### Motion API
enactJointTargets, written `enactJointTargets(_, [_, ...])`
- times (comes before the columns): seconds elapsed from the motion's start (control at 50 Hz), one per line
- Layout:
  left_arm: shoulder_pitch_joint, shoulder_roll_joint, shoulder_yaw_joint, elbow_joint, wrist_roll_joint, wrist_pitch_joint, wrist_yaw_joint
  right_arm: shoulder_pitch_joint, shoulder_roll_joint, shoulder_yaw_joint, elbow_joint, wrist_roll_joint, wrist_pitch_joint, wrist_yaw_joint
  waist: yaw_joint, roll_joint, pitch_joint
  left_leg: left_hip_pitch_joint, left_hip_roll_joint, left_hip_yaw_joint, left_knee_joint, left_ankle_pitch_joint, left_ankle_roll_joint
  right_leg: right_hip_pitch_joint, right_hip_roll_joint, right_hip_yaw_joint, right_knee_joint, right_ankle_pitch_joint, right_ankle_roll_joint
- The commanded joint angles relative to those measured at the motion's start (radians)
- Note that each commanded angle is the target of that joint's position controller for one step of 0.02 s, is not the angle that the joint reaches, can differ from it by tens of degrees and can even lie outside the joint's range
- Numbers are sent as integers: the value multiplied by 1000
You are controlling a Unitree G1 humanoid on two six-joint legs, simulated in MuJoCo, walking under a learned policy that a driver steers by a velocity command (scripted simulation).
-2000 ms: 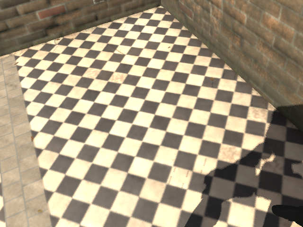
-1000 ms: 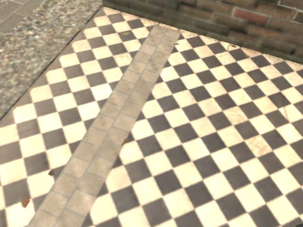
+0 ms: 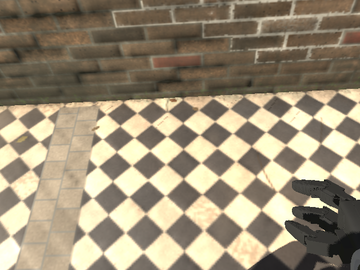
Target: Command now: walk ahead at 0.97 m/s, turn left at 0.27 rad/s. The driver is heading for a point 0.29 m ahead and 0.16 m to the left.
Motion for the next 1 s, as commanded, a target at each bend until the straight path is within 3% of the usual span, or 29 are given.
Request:
enactJointTargets(0.02, [10,201,59,-12,50,7,14,158,-163,-58,-23,29,9,-12,-177,-216,-142,363,-88,66,94,-98,68,-54,-225,-80,407,1680,25])
enactJointTargets(0.04, [-125,233,67,-50,59,11,13,452,-194,-71,56,28,31,-28,-336,-164,-239,691,-18,-19,67,-33,107,-235,-211,-118,720,1703,50])
enactJointTargets(0.06, [-233,144,43,-109,90,-3,6,655,-196,-56,123,4,52,-43,-361,89,-333,1034,101,-261,221,-211,127,-591,-82,-86,1149,752,49])
enactJointTargets(0.08, [-29,52,11,-134,-3,-35,-20,633,-224,-62,136,-20,22,-27,-191,459,-468,1320,345,-957,-30,-684,381,-1009,82,59,1441,-59,128])
enactJointTargets(0.1, [-124,143,15,-141,-36,-76,-37,578,-139,-61,115,-41,29,-49,-252,267,-367,1252,308,-1014,-182,-824,328,-1096,15,100,1408,61,70])
enactJointTargets(0.12, [-241,167,15,-175,-53,-97,-44,520,-125,-51,101,-58,24,-58,-224,112,-210,1073,305,-872,-201,-606,296,-1092,-19,96,1359,100,53])
enactJointTargets(0.14, [-298,150,10,-187,-30,-111,-42,436,-128,-48,87,-58,16,-52,-151,-94,-95,835,270,-773,-222,-331,269,-1011,-41,65,1267,121,38])
enactJointTargets(0.16, [-320,138,16,-186,-6,-109,-37,373,-115,-37,79,-59,8,-46,-98,-150,-39,682,225,-647,-219,-48,253,-950,-65,44,1197,127,50])
enactJointTargets(0.18, [-282,135,15,-189,-3,-98,-40,348,-106,-28,77,-69,6,-50,-51,-89,-29,582,224,-573,-223,197,262,-897,-87,31,1161,123,74])
enactJointTargets(0.22, [-277,121,10,-204,18,-79,-35,347,-72,-11,106,-30,7,-60,-28,-57,11,414,174,-413,-226,439,219,-834,-122,-34,967,131,119])
enactJointTargets(0.26, [-367,61,-12,-251,36,-84,-37,361,-122,-18,127,-25,9,-79,-47,-26,33,249,70,-264,-221,552,169,-713,-66,-131,710,298,142])
enactJointTargets(0.3, [-445,24,-21,-257,40,-93,-49,492,-141,-28,175,-19,17,-92,-125,-9,-33,246,27,-222,-190,387,107,-556,8,-163,490,655,139])
enactJointTargets(0.36, [-534,71,2,-298,30,-81,-50,566,-142,-28,220,-14,41,-101,-159,76,-52,382,70,-289,-141,198,58,-535,43,-113,325,796,109])
enactJointTargets(0.4, [-484,124,31,-292,26,-75,-47,539,-127,-29,217,-27,59,-109,-104,104,-77,480,89,-319,-13,239,33,-499,49,-94,288,738,81])
enactJointTargets(0.42, [-377,141,42,-260,27,-77,-47,485,-136,-33,197,-30,67,-112,-34,102,-115,498,78,-303,117,292,6,-413,35,-93,252,778,66])
enactJointTargets(0.44, [-227,179,53,-221,35,-80,-45,437,-126,-30,157,-44,73,-111,28,52,-212,459,41,-280,356,168,-31,-251,-78,-18,279,1045,27])
enactJointTargets(0.46, [-192,204,40,-223,64,-72,-41,626,-27,0,180,-52,76,-107,-45,-210,-373,245,-83,-257,766,-619,-105,26,-379,267,390,1524,-173])
enactJointTargets(0.48, [-167,133,22,-197,49,-65,-54,799,-39,20,230,-34,85,-91,-77,-246,-542,159,-70,-363,903,-823,-116,145,-491,516,376,1441,-298])
enactJointTargets(0.52, [-339,91,17,-235,14,-37,-56,593,-153,-11,202,-29,123,-105,-70,-35,-345,111,33,-291,892,-691,-144,-118,-379,400,271,980,-227])
enactJointTargets(0.54, [-397,77,5,-235,7,-24,-52,480,-156,-15,174,-40,145,-116,-81,45,-227,119,61,-254,815,-650,-148,-300,-325,328,215,810,-180])
enactJointTargets(0.58, [-447,112,14,-210,23,3,-46,468,-102,-9,156,-53,170,-127,-142,-50,-130,254,88,-204,602,-588,-151,-530,-227,234,120,593,-114])
enactJointTargets(0.64, [-439,111,19,-182,28,23,-42,471,-33,15,180,-60,167,-136,-139,-102,-175,403,69,-156,354,-559,-160,-570,-165,127,101,541,-99])
enactJointTargets(0.72, [-446,135,27,-147,15,30,-30,409,-72,8,190,-74,180,-143,-136,-111,-141,543,69,-155,117,-306,-122,-658,-160,137,53,70,-61])
enactJointTargets(0.76, [-429,92,12,-132,22,31,-33,359,-85,8,174,-90,179,-146,-137,-107,-81,586,88,-172,44,-304,-90,-734,-132,132,39,-126,2])
enactJointTargets(0.78, [-393,87,9,-116,36,30,-37,352,-114,5,166,-98,173,-149,-133,-89,-57,603,137,-214,7,-305,-64,-760,-117,121,49,-156,40])
enactJointTargets(0.8, [-376,113,21,-118,33,32,-36,346,-165,-10,177,-88,166,-149,-106,-24,-14,504,140,-221,4,-424,-34,-739,-77,64,59,-120,69])
enactJointTargets(0.86, [-379,97,18,-107,29,38,-11,316,-96,5,209,-81,122,-126,-91,73,-17,364,125,-215,-60,-460,-46,-557,-50,8,171,91,84])
enactJointTargets(0.9, [-383,90,14,-107,39,47,0,281,-82,11,207,-77,99,-118,-75,66,-38,350,125,-218,-64,-419,-57,-505,-48,-6,202,178,67])
enactJointTargets(1.0, [-383,99,6,-96,34,67,0,287,-110,13,246,-60,72,-109,-74,30,-84,398,121,-217,-42,-233,-61,-430,-52,-4,251,412,55])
